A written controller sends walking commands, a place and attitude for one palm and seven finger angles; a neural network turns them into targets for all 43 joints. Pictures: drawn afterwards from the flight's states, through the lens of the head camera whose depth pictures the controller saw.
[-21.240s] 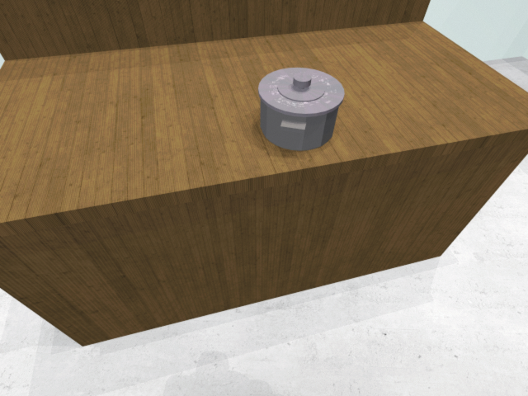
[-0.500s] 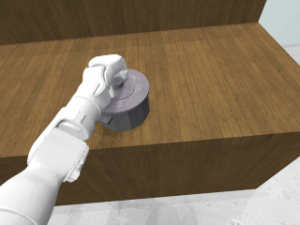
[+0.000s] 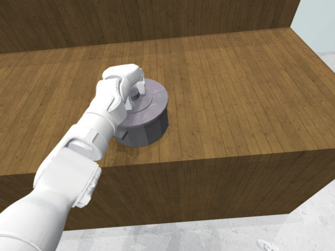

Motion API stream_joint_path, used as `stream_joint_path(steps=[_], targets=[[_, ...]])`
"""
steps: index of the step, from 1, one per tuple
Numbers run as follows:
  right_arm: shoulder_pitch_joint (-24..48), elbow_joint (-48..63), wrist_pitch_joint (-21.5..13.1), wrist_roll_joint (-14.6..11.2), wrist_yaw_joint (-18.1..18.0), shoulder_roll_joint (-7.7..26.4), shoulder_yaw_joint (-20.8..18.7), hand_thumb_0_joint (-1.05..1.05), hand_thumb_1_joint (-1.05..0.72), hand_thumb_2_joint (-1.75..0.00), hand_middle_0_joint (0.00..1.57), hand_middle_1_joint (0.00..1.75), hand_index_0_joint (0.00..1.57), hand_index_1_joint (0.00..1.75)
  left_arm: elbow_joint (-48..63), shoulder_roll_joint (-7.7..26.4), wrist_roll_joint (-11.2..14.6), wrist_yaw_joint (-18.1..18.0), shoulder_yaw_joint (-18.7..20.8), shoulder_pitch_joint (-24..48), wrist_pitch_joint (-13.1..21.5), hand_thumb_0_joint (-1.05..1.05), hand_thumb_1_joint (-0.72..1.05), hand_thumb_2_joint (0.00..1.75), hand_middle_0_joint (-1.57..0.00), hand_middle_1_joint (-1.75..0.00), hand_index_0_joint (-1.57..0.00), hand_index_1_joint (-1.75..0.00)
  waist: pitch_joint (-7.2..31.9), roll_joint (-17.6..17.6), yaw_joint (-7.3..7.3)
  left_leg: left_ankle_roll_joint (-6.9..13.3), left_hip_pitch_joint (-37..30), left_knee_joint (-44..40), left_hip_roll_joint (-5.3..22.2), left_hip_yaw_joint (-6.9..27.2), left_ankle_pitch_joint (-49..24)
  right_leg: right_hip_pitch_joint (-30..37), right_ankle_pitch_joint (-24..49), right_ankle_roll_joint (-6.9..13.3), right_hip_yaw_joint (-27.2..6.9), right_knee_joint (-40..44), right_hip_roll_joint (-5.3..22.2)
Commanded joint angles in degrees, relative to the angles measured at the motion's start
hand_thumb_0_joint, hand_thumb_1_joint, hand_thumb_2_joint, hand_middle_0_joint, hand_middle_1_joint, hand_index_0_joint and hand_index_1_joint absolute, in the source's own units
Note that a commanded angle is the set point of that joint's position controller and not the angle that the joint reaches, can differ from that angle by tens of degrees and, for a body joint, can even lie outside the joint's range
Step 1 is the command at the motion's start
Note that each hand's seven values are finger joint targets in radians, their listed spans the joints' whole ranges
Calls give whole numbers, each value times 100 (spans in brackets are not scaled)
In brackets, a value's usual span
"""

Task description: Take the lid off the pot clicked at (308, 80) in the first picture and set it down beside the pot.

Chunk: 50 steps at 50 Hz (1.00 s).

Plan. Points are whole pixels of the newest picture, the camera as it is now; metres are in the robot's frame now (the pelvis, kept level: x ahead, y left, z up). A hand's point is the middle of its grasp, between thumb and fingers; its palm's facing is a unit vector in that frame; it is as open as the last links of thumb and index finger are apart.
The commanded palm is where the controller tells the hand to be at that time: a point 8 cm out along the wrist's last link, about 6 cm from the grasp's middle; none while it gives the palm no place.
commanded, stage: close the fingers and squeeze the knob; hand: left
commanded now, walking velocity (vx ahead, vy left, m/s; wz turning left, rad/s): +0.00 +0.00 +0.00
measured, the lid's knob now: (132, 93) +0.50 +0.09 +0.11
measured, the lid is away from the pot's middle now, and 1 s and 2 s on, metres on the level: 0.00 0.00 0.00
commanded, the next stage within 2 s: lift the lid straight up in 1.10 s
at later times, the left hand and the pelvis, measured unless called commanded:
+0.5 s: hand (128, 95) +0.47 +0.09 +0.13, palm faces -0.34 -0.06 -0.94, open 6.8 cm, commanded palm +0.46 +0.09 +0.18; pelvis +0.00 +0.00 +0.00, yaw +0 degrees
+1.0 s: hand (127, 96) +0.46 +0.09 +0.13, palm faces -0.32 -0.06 -0.95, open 6.7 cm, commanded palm +0.46 +0.09 +0.18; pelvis +0.00 +0.00 +0.00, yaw +0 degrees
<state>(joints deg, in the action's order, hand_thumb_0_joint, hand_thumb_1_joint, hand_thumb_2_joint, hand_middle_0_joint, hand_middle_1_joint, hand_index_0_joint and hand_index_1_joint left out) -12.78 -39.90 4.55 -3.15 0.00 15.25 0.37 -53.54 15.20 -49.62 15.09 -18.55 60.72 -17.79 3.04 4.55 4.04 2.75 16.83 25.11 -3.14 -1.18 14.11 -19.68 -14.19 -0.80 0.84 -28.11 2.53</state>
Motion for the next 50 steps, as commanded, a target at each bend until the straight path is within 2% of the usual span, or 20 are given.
stream_joint_path(steps=[1,5,7,10,12,14,17,19,22,24,26,29,30,35,37,41,44,45,47,50], targets=[[68,540,-135,-39,-76,688,-158,0,-90,-90,20,30,20,30,644,1220,-200,-177,361,3048,-84,0,27,91,-70,-99,-70,-99,1969,-1017,114,155,-742,-124,33,164,-1558,789,2052,247,157,162,-256],[153,625,-170,-40,-128,680,-138,0,-90,-90,20,30,20,30,796,1365,-190,-163,434,3257,11,0,32,85,-73,-101,-73,-101,2154,-774,102,161,-790,-108,5,169,-1542,890,2078,262,100,133,-224],[150,654,-174,-41,-112,649,-143,0,-90,-90,20,30,20,30,840,1178,-232,-132,267,3155,29,0,35,82,-74,-101,-74,-101,2292,-694,97,153,-932,-76,18,206,-1755,864,2138,266,105,112,-230],[77,608,-141,-40,-109,682,-143,0,-90,-90,20,30,20,30,656,1193,-219,-124,305,3138,24,0,40,77,-77,-102,-77,-102,2085,-701,132,145,-822,-102,28,189,-1621,760,2042,272,131,147,-250],[72,633,-178,-38,-123,673,-170,0,-90,-90,20,30,20,30,898,1316,-156,-143,433,3242,60,0,43,73,-79,-102,-79,-102,2314,-772,111,165,-928,-87,28,172,-1648,899,2127,250,99,154,-243],[111,653,-188,-26,-135,682,-156,0,-90,-90,20,30,20,30,764,1318,-138,-133,449,3068,97,0,47,69,-80,-102,-80,-102,2227,-825,95,177,-806,-92,13,161,-1570,948,2145,248,84,174,-230],[31,564,-169,-66,-134,695,-171,0,-90,-90,20,30,20,30,659,961,-123,-117,144,3163,42,0,52,63,-83,-102,-83,-102,2008,-950,197,176,-819,-121,39,161,-1518,698,2013,238,142,198,-259],[6,542,-183,-40,-151,739,-162,0,-90,-90,20,30,20,30,614,1260,-129,-128,374,3204,57,0,56,57,-85,-101,-85,-101,2066,-954,176,191,-755,-123,22,150,-1434,800,2026,236,102,215,-251],[-7,514,-183,-53,-166,722,-144,0,-90,-90,20,30,20,30,420,1122,-124,-111,266,3171,17,0,62,48,-88,-101,-88,-101,1966,-879,197,189,-693,-140,4,130,-1358,733,1975,238,107,213,-246],[7,571,-227,-35,-151,716,-167,0,-90,-90,20,30,20,30,733,1242,-148,-96,356,3237,127,0,67,40,-90,-100,-90,-100,2226,-799,148,191,-865,-97,28,166,-1576,826,2103,249,92,176,-239],[-28,518,-196,-32,-145,714,-158,0,-90,-90,20,30,20,30,402,1119,-182,-83,282,3014,71,0,61,51,-87,-100,-86,-100,2034,-863,164,186,-790,-83,25,165,-1589,741,2097,254,118,182,-252],[13,606,-211,-25,-130,720,-165,0,-90,-90,20,30,20,30,729,1269,-147,-75,403,3090,162,0,58,58,-84,-99,-83,-99,2189,-825,116,183,-807,-110,34,168,-1604,887,2140,250,95,187,-237],[3,583,-212,-31,-130,698,-169,0,-90,-90,20,30,20,30,724,1097,-146,-80,268,3133,167,0,58,59,-84,-99,-83,-98,2169,-854,150,188,-855,-100,35,167,-1619,820,2128,251,119,181,-250],[20,593,-212,-31,-108,704,-182,0,-90,-90,20,30,20,30,845,1331,-120,-133,489,3007,162,0,61,63,-85,-99,-83,-97,2192,-879,77,190,-868,-103,45,161,-1700,932,2217,247,116,186,-244],[70,617,-220,-50,-89,670,-168,0,-90,-90,20,30,20,30,924,1135,-99,-155,312,3044,136,0,63,64,-85,-99,-83,-97,2121,-787,87,180,-900,-111,35,183,-1725,850,2175,256,134,182,-251],[76,565,-182,-43,-85,695,-168,0,-90,-90,20,30,20,30,710,1166,-153,-190,328,3007,42,0,67,66,-87,-99,-84,-97,1974,-801,104,164,-843,-125,50,156,-1613,736,2050,261,143,192,-264],[98,611,-197,-20,-88,701,-170,0,-90,-90,20,30,20,30,954,1433,-164,-213,550,3076,83,0,70,68,-88,-100,-86,-97,2303,-766,38,168,-916,-106,46,180,-1788,958,2226,269,112,142,-239],[128,609,-187,-25,-90,688,-162,0,-90,-90,20,30,20,30,949,1390,-190,-212,502,3106,67,0,71,68,-88,-100,-86,-97,2328,-774,48,155,-930,-97,51,189,-1853,959,2264,269,121,117,-239],[120,567,-148,-46,-63,659,-166,0,-90,-90,20,30,20,30,701,856,-178,-175,93,3025,-16,0,73,69,-89,-101,-87,-98,2029,-794,138,141,-929,-100,69,193,-1770,648,2066,264,172,163,-265],[50,493,-120,-45,-75,712,-167,0,-90,-90,20,30,20,30,572,989,-208,-201,190,3314,-66,0,76,71,-90,-101,-88,-98,1907,-841,187,129,-848,-119,81,218,-1592,514,1891,279,192,159,-284]])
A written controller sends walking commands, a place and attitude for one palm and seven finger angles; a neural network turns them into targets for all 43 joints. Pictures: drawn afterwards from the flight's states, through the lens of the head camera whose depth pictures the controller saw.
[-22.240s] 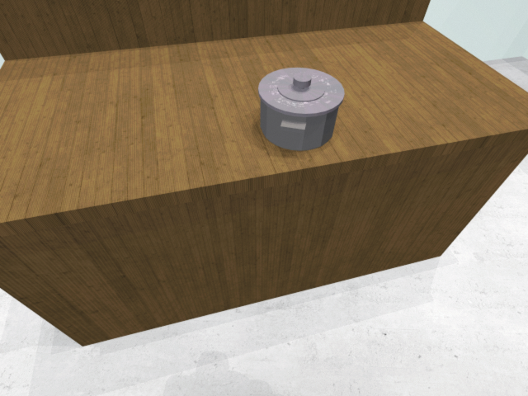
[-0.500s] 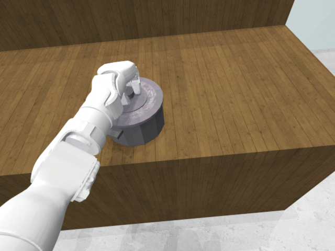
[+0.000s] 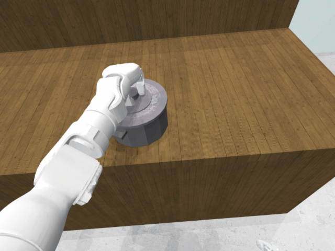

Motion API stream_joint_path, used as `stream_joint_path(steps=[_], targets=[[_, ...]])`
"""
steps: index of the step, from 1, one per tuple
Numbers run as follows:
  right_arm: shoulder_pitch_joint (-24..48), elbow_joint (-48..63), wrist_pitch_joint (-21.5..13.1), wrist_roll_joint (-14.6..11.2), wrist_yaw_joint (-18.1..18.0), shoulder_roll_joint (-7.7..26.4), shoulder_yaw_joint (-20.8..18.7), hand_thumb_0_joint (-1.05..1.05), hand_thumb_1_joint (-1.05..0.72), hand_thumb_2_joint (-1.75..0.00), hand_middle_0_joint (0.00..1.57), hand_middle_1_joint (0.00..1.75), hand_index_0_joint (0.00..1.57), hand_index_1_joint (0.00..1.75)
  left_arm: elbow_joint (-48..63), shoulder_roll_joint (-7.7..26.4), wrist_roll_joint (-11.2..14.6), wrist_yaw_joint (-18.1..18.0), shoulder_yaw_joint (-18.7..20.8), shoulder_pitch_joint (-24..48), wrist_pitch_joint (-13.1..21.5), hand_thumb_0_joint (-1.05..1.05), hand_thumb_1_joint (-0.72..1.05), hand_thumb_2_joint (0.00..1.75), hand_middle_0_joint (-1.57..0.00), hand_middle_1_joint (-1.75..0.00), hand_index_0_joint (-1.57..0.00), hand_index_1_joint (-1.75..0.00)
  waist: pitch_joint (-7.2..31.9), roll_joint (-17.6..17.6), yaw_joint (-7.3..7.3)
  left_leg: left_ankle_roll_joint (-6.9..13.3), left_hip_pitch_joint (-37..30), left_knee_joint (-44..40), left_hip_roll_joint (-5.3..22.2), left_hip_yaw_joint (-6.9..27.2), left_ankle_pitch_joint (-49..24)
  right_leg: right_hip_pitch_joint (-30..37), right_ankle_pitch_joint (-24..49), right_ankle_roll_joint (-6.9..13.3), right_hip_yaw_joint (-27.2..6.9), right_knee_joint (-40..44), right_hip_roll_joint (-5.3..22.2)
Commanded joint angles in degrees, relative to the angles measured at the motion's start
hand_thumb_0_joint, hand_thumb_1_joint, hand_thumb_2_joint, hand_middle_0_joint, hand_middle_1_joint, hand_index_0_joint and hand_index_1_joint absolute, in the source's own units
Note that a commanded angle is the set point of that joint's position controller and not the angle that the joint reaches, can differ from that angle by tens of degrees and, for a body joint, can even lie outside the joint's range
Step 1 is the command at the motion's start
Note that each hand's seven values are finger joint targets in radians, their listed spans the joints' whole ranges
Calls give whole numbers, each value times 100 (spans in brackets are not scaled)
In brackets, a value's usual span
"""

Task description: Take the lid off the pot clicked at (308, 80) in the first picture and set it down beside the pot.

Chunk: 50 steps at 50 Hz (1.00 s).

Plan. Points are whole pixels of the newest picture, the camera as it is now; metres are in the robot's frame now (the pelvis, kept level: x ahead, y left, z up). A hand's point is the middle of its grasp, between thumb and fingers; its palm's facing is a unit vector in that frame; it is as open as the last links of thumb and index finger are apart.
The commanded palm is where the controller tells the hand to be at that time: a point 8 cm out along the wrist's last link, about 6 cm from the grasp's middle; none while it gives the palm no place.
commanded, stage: close the fingers and squeeze the knob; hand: left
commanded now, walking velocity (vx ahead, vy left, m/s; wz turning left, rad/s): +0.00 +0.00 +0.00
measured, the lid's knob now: (131, 94) +0.50 +0.09 +0.11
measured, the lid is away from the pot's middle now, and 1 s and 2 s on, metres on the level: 0.00 0.00 0.03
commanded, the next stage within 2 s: lift the lid straight up in 0.10 s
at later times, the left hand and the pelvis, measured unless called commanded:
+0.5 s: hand (129, 93) +0.47 +0.08 +0.13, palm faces -0.33 -0.06 -0.94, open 6.7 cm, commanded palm +0.47 +0.09 +0.21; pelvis +0.00 +0.00 +0.00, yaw +0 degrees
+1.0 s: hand (123, 81) +0.47 +0.09 +0.17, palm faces -0.31 -0.07 -0.95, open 6.7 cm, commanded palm +0.47 +0.10 +0.25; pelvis +0.00 +0.00 +0.00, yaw +1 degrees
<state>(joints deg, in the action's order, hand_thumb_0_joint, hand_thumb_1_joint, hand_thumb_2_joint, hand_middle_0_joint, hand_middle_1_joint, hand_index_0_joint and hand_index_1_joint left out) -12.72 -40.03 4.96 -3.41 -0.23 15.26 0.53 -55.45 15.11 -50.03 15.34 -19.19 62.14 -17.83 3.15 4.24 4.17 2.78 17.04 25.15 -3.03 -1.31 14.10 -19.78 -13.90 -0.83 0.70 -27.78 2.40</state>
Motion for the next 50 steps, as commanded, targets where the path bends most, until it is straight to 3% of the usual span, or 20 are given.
stream_joint_path(steps=[1,4,9,10,12,13,14,15,19,22,24,28,30,32,35,40,42,45,48,50], targets=[[48,537,-178,-12,-52,700,-188,0,-90,-90,20,30,20,30,916,987,-174,-237,230,3279,-52,0,77,72,-91,-101,-89,-98,2090,-757,167,126,-989,-117,64,243,-1661,562,1883,283,193,106,-270],[68,597,-230,44,-51,685,-186,0,-90,-90,20,30,20,30,1013,1167,-125,-228,459,3064,33,0,80,73,-92,-102,-90,-99,2473,-584,70,137,-1132,-23,44,259,-2048,811,2219,292,148,56,-236],[78,581,-223,6,-49,676,-184,0,-90,-90,20,30,20,30,886,780,-57,-190,132,3141,11,0,83,75,-94,-102,-92,-100,2108,-860,168,150,-971,-85,46,254,-1797,670,2071,268,187,132,-255],[31,517,-201,7,-69,705,-185,0,-90,-90,20,30,20,30,652,999,-77,-208,336,3041,-44,0,83,75,-94,-102,-92,-100,2000,-1032,147,152,-863,-113,49,237,-1617,690,1971,262,190,151,-262],[42,514,-201,-10,-106,709,-147,0,-90,-90,20,30,20,30,741,1185,-79,-213,398,3290,-60,0,83,75,-94,-102,-92,-101,2016,-869,162,153,-821,-158,17,216,-1490,726,1943,266,159,156,-253],[32,553,-243,4,-121,696,-153,0,-90,-90,20,30,20,30,942,1022,-1,-194,295,3493,9,0,83,75,-94,-102,-92,-101,2158,-883,187,170,-856,-140,-3,236,-1507,781,1981,269,151,166,-232],[17,538,-286,9,-130,695,-163,0,-90,-90,20,30,20,30,999,1259,-68,-220,439,3618,34,0,84,75,-94,-102,-92,-101,2258,-777,174,167,-968,-135,16,258,-1524,779,1966,267,135,152,-244],[48,535,-321,1,-127,663,-158,0,-90,-90,20,30,20,30,1090,1085,-94,-210,250,3751,53,0,84,75,-94,-102,-92,-101,2307,-579,201,149,-1092,-122,14,265,-1603,702,1978,275,143,121,-242],[2,576,-446,30,-137,655,-167,0,-90,-90,20,30,20,30,1441,1473,-83,-241,562,3829,181,0,84,75,-94,-102,-92,-101,2645,-514,114,159,-1293,-86,27,327,-1977,944,2269,271,103,120,-231],[-34,509,-489,7,-131,643,-172,0,-90,-90,20,30,20,30,1348,1361,-91,-247,457,3838,137,0,84,76,-94,-102,-92,-101,2530,-732,133,157,-1235,-122,28,326,-1984,940,2313,250,134,127,-254],[33,550,-558,13,-142,661,-176,0,-90,-90,20,30,20,30,1535,1677,-95,-280,683,3915,200,0,84,76,-94,-102,-92,-101,2619,-716,79,175,-1244,-106,24,312,-2031,1081,2429,252,92,119,-241],[-1,530,-652,7,-123,643,-184,0,-90,-90,20,30,20,30,1617,1449,-48,-281,514,4088,177,0,84,76,-94,-102,-92,-101,2578,-575,89,160,-1303,-107,13,352,-2138,964,2409,265,115,122,-225],[12,461,-666,9,-126,668,-173,0,-90,-90,20,30,20,30,1519,1706,-119,-295,659,4183,130,0,84,76,-94,-102,-92,-101,2649,-625,87,149,-1295,-124,12,341,-2029,1030,2415,250,100,91,-238],[30,462,-682,8,-106,642,-181,0,-90,-90,20,30,20,30,1414,1488,-106,-246,513,4082,57,0,84,76,-94,-102,-92,-101,2634,-620,84,142,-1342,-107,2,341,-2136,981,2455,250,116,82,-235],[130,526,-726,28,-71,635,-196,0,-90,-90,20,30,20,30,1596,1603,-116,-177,623,3975,51,0,84,76,-94,-102,-92,-101,2860,-654,12,162,-1430,-25,-7,349,-2437,1171,2718,247,80,39,-218],[182,509,-588,-9,-64,693,-153,0,-90,-90,20,30,20,30,1150,1654,-131,13,630,3846,-172,0,84,76,-94,-102,-92,-101,2282,-970,42,180,-987,-153,-49,234,-1832,1110,2496,225,102,140,-200],[184,516,-579,-28,-93,672,-136,0,-90,-90,20,30,20,30,1169,1372,-136,98,336,4094,-191,0,84,76,-94,-102,-92,-101,2173,-886,128,182,-1056,-168,-58,249,-1776,920,2353,233,120,163,-208],[178,591,-672,16,-140,665,-151,0,-90,-90,20,30,20,30,1632,1779,-156,183,604,4545,-58,0,84,76,-94,-102,-92,-101,2662,-694,97,201,-1387,-94,-61,322,-1983,1098,2488,242,60,134,-197],[97,620,-729,25,-166,638,-153,0,-90,-90,20,30,20,30,1748,1685,-81,262,540,4665,44,0,84,76,-94,-102,-92,-101,2697,-638,120,198,-1430,-90,-61,363,-2105,1088,2535,254,73,164,-178],[108,589,-753,32,-179,651,-139,0,-90,-90,20,30,20,30,1552,2082,-188,235,823,4581,48,0,84,76,-94,-102,-92,-101,2669,-741,47,185,-1339,-136,-66,356,-1961,1224,2494,246,59,153,-195]])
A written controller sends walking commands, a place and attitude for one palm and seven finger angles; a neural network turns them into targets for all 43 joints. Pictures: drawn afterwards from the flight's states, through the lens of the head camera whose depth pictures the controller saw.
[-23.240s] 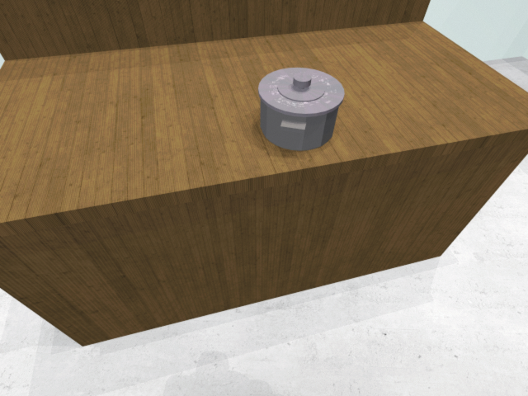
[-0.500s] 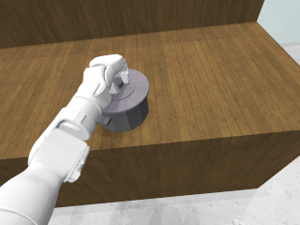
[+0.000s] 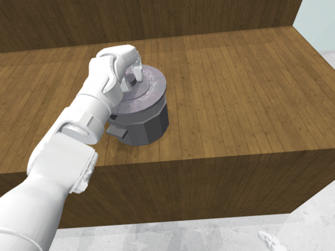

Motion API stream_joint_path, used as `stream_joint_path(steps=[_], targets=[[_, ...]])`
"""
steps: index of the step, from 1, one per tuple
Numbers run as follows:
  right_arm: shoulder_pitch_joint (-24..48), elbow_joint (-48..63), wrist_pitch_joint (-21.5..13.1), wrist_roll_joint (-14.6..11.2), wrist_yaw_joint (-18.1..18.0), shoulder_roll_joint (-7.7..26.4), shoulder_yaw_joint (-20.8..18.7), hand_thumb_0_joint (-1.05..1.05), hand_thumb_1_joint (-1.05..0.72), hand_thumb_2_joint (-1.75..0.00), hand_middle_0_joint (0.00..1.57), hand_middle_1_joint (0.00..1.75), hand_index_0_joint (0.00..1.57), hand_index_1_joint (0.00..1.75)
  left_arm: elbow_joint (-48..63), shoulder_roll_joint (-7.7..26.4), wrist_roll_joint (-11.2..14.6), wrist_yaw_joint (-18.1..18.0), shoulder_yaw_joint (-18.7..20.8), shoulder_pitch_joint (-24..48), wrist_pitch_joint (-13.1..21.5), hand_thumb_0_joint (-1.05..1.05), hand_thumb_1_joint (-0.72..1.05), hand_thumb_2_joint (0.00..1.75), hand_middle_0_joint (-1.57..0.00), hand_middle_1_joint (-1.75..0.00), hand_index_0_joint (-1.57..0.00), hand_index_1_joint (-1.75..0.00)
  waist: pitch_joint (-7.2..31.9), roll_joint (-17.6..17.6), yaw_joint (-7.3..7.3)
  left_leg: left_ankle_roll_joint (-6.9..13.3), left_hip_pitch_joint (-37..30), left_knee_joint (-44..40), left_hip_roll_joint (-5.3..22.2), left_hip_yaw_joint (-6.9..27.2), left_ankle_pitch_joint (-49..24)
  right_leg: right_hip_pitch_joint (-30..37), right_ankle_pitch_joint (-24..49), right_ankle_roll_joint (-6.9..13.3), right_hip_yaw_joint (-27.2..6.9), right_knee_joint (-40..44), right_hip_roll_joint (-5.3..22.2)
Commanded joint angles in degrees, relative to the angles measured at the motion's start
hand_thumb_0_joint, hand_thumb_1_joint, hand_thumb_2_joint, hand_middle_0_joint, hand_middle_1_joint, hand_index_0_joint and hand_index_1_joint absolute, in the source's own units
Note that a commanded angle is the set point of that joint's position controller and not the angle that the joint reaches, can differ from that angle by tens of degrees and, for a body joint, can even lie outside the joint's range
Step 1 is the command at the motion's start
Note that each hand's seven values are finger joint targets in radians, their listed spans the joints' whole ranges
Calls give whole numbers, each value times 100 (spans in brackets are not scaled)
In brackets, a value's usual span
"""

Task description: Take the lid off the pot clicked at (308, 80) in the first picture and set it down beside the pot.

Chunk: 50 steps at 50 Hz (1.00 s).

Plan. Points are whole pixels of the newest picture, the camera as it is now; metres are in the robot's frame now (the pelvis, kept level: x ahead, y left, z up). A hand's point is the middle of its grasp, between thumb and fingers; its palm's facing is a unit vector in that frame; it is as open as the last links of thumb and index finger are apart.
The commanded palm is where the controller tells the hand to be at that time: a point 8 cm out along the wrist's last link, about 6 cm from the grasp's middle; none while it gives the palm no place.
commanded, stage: lift the lid straight up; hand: left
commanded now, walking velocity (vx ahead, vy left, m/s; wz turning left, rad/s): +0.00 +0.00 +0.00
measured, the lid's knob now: (128, 80) +0.51 +0.09 +0.15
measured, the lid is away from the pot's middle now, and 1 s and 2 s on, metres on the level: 0.00 0.03 0.09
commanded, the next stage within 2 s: move the lid sideways beside the pot in 1.20 s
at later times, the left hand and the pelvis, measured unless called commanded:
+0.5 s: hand (115, 63) +0.48 +0.10 +0.21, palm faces -0.26 -0.07 -0.96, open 6.7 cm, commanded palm +0.47 +0.10 +0.29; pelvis +0.00 +0.01 +0.00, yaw +0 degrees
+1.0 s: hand (111, 42) +0.49 +0.09 +0.26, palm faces -0.16 -0.05 -0.99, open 6.7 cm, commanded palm +0.47 +0.10 +0.33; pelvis +0.00 +0.01 +0.00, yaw +0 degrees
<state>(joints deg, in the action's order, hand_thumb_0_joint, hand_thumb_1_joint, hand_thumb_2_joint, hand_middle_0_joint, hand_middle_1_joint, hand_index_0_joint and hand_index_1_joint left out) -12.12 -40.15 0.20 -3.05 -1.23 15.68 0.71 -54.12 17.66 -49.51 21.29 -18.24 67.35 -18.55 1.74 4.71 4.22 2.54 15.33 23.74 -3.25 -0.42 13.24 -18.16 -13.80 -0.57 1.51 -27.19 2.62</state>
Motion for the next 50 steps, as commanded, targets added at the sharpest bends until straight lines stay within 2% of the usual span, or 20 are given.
stream_joint_path(steps=[1,5,9,10,14,16,19,23,28,29,30,32,34,37,38,42,44,45,48,50], targets=[[46,611,-283,-5,-74,608,-154,0,-90,-90,20,30,20,30,1418,1860,-253,-354,754,4024,114,0,84,76,-94,-102,-92,-101,2810,-798,24,207,-1159,-8,-47,252,-1896,1104,2532,220,-36,93,-216],[77,567,-213,-44,1,629,-160,0,-90,-90,20,30,20,30,1111,1338,-291,-272,330,3900,-12,0,84,76,-94,-102,-92,-101,2385,-799,84,161,-1058,-46,-13,264,-1849,779,2309,239,51,131,-239],[137,647,-244,-15,3,636,-151,0,-90,-90,20,30,20,30,1290,1438,-223,-221,418,4103,-6,0,84,76,-94,-102,-92,-101,2670,-628,71,160,-1197,-39,-30,314,-1820,826,2209,253,22,129,-225],[130,631,-270,-30,2,601,-149,0,-90,-90,20,30,20,30,1348,1108,-177,-183,131,4282,-5,0,84,76,-94,-102,-92,-101,2622,-533,142,160,-1282,-29,-37,335,-1862,698,2185,253,45,137,-232],[28,581,-322,11,-48,661,-149,0,-90,-90,20,30,20,30,1363,1838,-238,-167,680,4517,26,0,84,76,-94,-102,-92,-101,2759,-746,82,173,-1222,-71,-35,351,-1757,926,2218,242,4,170,-236],[-19,540,-373,-9,-76,635,-131,0,-90,-90,20,30,20,30,1164,1666,-239,-139,519,4543,14,0,84,76,-94,-102,-92,-101,2630,-882,107,183,-1159,-111,-43,359,-1736,887,2212,233,23,180,-242],[-58,530,-391,15,-59,676,-140,0,-90,-90,20,30,20,30,1133,1955,-338,-136,715,4587,22,0,84,76,-94,-102,-92,-101,2640,-891,46,168,-1115,-143,-27,354,-1753,959,2229,241,9,191,-235],[-96,551,-412,17,-36,664,-166,0,-90,-90,20,30,20,30,964,1535,-276,-63,443,4388,29,0,84,76,-94,-102,-92,-101,2617,-771,82,160,-1188,-91,-12,356,-2042,841,2313,256,23,209,-218],[-51,644,-498,50,1,640,-188,0,-90,-90,20,30,20,30,1505,1624,-226,-38,553,4620,103,0,84,76,-94,-102,-92,-101,3036,-522,16,151,-1523,-16,17,429,-2497,920,2440,264,8,177,-205],[-1,636,-490,50,17,645,-170,0,-90,-90,20,30,20,30,1583,1909,-313,-43,721,4761,92,0,84,76,-94,-102,-92,-101,3101,-587,-11,127,-1548,-23,42,453,-2539,987,2461,254,7,161,-231],[38,645,-506,29,24,606,-163,0,-90,-90,20,30,20,30,1517,1534,-306,-21,413,4783,63,0,84,76,-94,-102,-92,-101,3008,-534,45,124,-1589,-15,28,455,-2594,858,2423,254,25,156,-240],[-31,543,-469,5,46,614,-165,0,-90,-90,20,30,20,30,1197,1283,-308,-12,223,4739,-31,0,84,76,-94,-102,-92,-101,2562,-684,104,116,-1433,-49,35,425,-2382,602,2237,247,88,221,-273],[-42,520,-419,27,34,688,-155,0,-90,-90,20,30,20,30,1088,1724,-303,-51,624,4634,-46,0,84,76,-94,-102,-92,-101,2472,-845,36,118,-1215,-131,23,373,-2032,737,2146,256,74,256,-259],[-7,522,-443,1,-13,634,-112,0,-90,-90,20,30,20,30,960,1445,-305,-57,352,4920,-106,0,84,76,-94,-102,-92,-101,2426,-850,102,124,-1168,-172,-8,360,-1818,656,2023,262,79,242,-251],[-42,535,-443,7,-9,661,-142,0,-90,-90,20,30,20,30,1115,1337,-190,-56,296,4924,-27,0,84,76,-94,-102,-92,-101,2540,-757,116,119,-1261,-128,15,389,-1998,648,2076,277,67,249,-214],[-14,570,-493,56,-30,655,-109,0,-90,-90,20,30,20,30,1264,2114,-454,-92,800,5289,-58,0,84,76,-94,-102,-92,-101,3047,-634,-3,103,-1377,-107,9,400,-2243,1006,2362,277,-4,167,-218],[88,672,-546,67,-10,603,-126,0,-90,-90,20,30,20,30,1794,2094,-420,-86,750,5603,58,0,84,76,-94,-102,-92,-101,3445,-445,-17,83,-1614,-35,29,426,-2616,1152,2576,271,-39,130,-191],[115,686,-581,55,16,546,-139,0,-90,-90,20,30,20,30,1667,1746,-408,-61,509,5450,36,0,84,76,-94,-102,-92,-101,3366,-525,1,103,-1645,18,30,448,-2787,1094,2613,269,-15,119,-202],[-4,552,-403,8,70,655,-156,0,-90,-90,20,30,20,30,781,1376,-307,10,368,4627,-136,0,84,76,-94,-102,-92,-101,2495,-916,40,93,-1202,-59,55,374,-2516,731,2337,274,75,241,-222],[130,581,-369,8,56,669,-102,0,-90,-90,20,30,20,30,691,1570,-376,34,500,4727,-216,0,84,76,-94,-102,-92,-101,2332,-1050,13,131,-982,-123,9,292,-2013,777,2223,266,63,251,-226]])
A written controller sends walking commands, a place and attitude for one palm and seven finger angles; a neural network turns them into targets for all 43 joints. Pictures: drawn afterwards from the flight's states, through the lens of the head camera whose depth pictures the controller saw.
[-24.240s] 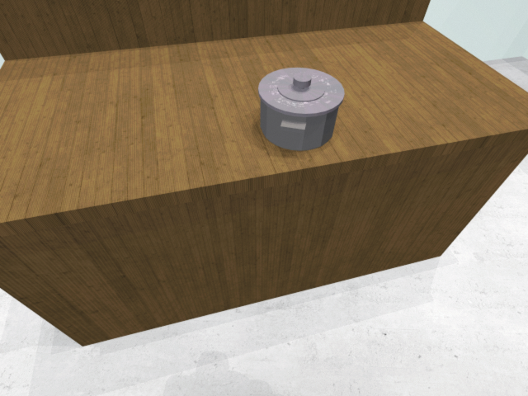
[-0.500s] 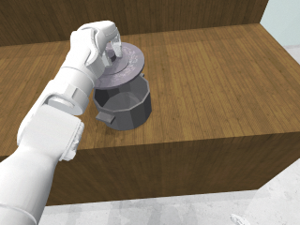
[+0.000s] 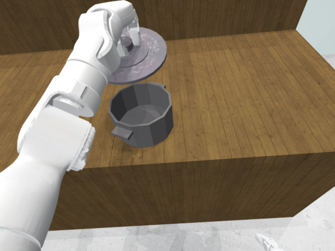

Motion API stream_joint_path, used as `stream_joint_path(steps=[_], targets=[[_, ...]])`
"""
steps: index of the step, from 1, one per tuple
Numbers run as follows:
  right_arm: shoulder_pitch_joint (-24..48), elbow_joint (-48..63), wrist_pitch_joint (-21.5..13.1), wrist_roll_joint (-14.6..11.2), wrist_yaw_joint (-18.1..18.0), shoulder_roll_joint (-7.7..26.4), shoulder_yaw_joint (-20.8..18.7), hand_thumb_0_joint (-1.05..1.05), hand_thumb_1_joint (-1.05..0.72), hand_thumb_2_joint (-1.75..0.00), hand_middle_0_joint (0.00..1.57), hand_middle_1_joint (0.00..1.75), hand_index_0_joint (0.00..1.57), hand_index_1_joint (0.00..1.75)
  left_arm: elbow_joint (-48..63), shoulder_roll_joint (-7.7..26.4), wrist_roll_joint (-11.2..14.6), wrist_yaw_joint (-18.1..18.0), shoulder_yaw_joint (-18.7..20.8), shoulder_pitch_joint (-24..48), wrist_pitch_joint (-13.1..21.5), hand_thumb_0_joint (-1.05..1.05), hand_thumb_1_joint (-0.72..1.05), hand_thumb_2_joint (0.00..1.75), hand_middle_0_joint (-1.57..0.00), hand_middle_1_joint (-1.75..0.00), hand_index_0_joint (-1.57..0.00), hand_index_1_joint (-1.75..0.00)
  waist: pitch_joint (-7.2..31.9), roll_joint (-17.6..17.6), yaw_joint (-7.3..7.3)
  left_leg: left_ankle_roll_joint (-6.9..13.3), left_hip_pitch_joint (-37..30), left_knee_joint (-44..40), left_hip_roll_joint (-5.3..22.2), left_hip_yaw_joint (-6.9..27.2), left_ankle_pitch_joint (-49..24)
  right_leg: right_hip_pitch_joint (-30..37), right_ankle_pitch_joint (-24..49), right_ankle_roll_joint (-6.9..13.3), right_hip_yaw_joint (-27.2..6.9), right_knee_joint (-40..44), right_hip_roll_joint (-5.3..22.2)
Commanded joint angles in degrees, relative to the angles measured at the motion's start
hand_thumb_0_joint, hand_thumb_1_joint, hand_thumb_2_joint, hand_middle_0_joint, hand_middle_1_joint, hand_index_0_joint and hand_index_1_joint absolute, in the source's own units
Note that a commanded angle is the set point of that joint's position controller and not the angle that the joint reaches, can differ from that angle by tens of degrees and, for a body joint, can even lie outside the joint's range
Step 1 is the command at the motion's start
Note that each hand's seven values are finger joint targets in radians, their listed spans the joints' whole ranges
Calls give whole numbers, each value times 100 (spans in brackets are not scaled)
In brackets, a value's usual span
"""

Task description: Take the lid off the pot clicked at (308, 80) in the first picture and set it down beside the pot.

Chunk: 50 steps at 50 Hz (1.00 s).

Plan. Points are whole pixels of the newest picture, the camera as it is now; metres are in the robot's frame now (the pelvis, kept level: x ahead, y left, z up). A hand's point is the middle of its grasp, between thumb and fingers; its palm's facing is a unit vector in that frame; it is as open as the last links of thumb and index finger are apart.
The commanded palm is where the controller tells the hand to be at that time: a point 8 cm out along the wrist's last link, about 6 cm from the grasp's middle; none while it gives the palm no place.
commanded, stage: lift the lid straight up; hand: left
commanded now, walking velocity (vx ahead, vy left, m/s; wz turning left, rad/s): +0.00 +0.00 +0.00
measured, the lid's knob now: (124, 44) +0.52 +0.08 +0.24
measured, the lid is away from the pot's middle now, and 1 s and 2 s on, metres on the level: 0.03 0.09 0.21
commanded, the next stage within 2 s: move the lid sideways beside the pot in 0.20 s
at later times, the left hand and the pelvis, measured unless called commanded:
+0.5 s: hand (113, 45) +0.48 +0.09 +0.27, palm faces -0.17 -0.07 -0.98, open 6.7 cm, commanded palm +0.46 +0.11 +0.32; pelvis -0.01 -0.01 +0.00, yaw -1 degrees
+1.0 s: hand (83, 51) +0.47 +0.16 +0.26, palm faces -0.19 -0.03 -0.98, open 6.7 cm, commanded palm +0.46 +0.17 +0.32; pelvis -0.01 +0.00 +0.00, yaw +0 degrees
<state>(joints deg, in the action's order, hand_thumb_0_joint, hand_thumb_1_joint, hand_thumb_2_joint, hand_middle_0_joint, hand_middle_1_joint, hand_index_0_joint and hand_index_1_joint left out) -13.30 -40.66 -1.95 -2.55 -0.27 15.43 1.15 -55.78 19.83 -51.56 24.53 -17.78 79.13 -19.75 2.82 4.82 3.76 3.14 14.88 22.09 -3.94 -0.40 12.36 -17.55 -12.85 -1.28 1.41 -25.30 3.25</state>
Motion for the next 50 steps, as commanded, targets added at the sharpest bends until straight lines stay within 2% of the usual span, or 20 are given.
stream_joint_path(steps=[1,3,4,9,10,14,15,19,21,23,24,28,31,33,35,41,43,44,48,50], targets=[[243,612,-128,-46,-52,703,-127,0,-90,-90,20,30,20,30,866,1374,-159,-284,471,3612,-112,0,84,76,-94,-102,-92,-101,2218,-1087,74,66,-896,6,76,279,-1838,725,2118,335,79,52,-281],[265,677,-103,-54,-43,696,-157,0,-90,-90,20,30,20,30,984,951,2,-240,205,3446,-64,0,84,76,-94,-102,-92,-101,2311,-899,103,83,-1041,80,82,312,-2042,643,2118,346,77,63,-244],[292,681,-94,-30,-42,683,-130,0,-90,-90,20,30,20,30,1145,1279,-136,-236,373,3616,-61,0,84,76,-94,-102,-92,-101,2450,-885,60,77,-1064,42,85,300,-1939,748,2085,332,59,73,-256],[325,786,-129,-27,-77,624,-125,0,-90,-90,20,30,20,30,1723,1644,-227,-217,514,4148,40,0,84,76,-94,-102,-92,-101,3007,-705,47,91,-1312,115,75,351,-2264,1084,2409,337,-15,17,-249],[345,770,-146,-40,-85,593,-127,0,-90,-90,20,30,20,30,1635,1401,-214,-193,332,4181,9,0,84,76,-94,-102,-92,-101,2866,-727,84,102,-1299,107,65,334,-2214,1020,2403,339,1,19,-264],[312,732,-163,-40,-92,632,-124,0,-90,-90,20,30,20,30,1575,1701,-165,-226,613,4056,3,0,84,76,-94,-102,-92,-101,2773,-844,10,78,-1217,32,79,356,-2113,1048,2304,338,19,29,-267],[359,729,-169,-54,-97,613,-128,0,-90,-90,20,30,20,30,1346,1371,-174,-194,368,3973,-38,0,84,76,-94,-102,-92,-101,2545,-846,60,92,-1161,50,63,313,-2021,903,2245,339,27,43,-272],[329,761,-84,-3,-98,681,-100,0,-90,-90,20,30,20,30,1345,2186,-418,-250,978,3582,17,0,84,76,-94,-102,-92,-101,2686,-959,-126,83,-958,-17,70,273,-2027,1282,2373,346,-24,28,-229],[385,772,-36,-27,-121,675,-81,0,-90,-90,20,30,20,30,1110,2144,-465,-204,892,3499,-32,0,84,76,-94,-102,-92,-101,2524,-1023,-104,93,-797,-44,63,218,-1860,1284,2360,337,-19,28,-214],[381,821,26,-61,-113,717,-116,0,-90,-90,20,30,20,30,991,1790,-344,-154,630,3152,-14,0,84,76,-94,-102,-92,-101,2291,-1062,-40,110,-718,-37,71,194,-1795,1164,2277,336,6,100,-189],[438,824,46,-61,-111,708,-105,0,-90,-90,20,30,20,30,1127,2042,-481,-132,758,3341,-10,0,84,76,-94,-102,-92,-101,2349,-1108,-59,97,-756,-70,99,188,-1656,1162,2154,320,-9,100,-212],[427,988,-26,-73,-158,683,-160,0,-90,-90,20,30,20,30,1870,1911,-307,-11,540,3659,189,0,84,76,-94,-102,-92,-101,2790,-773,22,156,-1184,52,76,258,-1905,1189,2258,327,-44,100,-203],[393,948,-63,-87,-195,671,-160,0,-90,-90,20,30,20,30,1968,2241,-336,58,751,3744,236,0,84,76,-94,-102,-92,-101,2796,-746,21,172,-1264,33,62,274,-1780,1204,2170,311,-61,131,-250],[287,894,-46,-97,-212,727,-178,0,-90,-90,20,30,20,30,1800,2098,-199,89,632,3513,280,0,84,76,-94,-102,-92,-101,2515,-701,72,168,-1211,25,55,289,-1711,1020,2075,330,-13,193,-236],[280,803,-16,-128,-226,736,-143,0,-90,-90,20,30,20,30,1354,2153,-318,110,601,3557,240,0,84,76,-94,-102,-92,-101,2056,-741,114,143,-974,-50,41,268,-1297,805,1740,327,37,238,-282],[205,810,2,-125,-207,737,-165,0,-90,-90,20,30,20,30,1551,2065,-395,90,427,3686,387,0,84,76,-94,-102,-92,-101,2284,-355,153,92,-1200,-30,59,363,-1412,691,1577,376,56,227,-315],[152,866,-35,-79,-210,786,-216,0,-90,-90,20,30,20,30,1955,2332,-295,76,665,3652,501,0,84,76,-94,-102,-92,-101,2669,-196,102,99,-1439,74,79,391,-1776,851,1848,393,18,196,-273],[153,873,-30,-65,-210,782,-202,0,-90,-90,20,30,20,30,1981,2769,-370,56,1011,3662,535,0,84,76,-94,-102,-92,-101,2875,-268,45,103,-1416,67,76,390,-1794,1026,1904,377,-2,177,-298],[63,828,2,-124,-196,795,-238,0,-90,-90,20,30,20,30,1833,2308,-249,152,649,3433,538,0,84,76,-94,-102,-92,-101,2490,-397,123,90,-1400,48,118,415,-2082,819,1960,376,66,225,-295],[129,826,38,-114,-178,822,-212,0,-90,-90,20,30,20,30,1595,2649,-404,157,909,3318,491,0,84,76,-94,-102,-92,-101,2349,-440,60,91,-1277,58,113,427,-2062,800,1918,388,77,214,-333]])
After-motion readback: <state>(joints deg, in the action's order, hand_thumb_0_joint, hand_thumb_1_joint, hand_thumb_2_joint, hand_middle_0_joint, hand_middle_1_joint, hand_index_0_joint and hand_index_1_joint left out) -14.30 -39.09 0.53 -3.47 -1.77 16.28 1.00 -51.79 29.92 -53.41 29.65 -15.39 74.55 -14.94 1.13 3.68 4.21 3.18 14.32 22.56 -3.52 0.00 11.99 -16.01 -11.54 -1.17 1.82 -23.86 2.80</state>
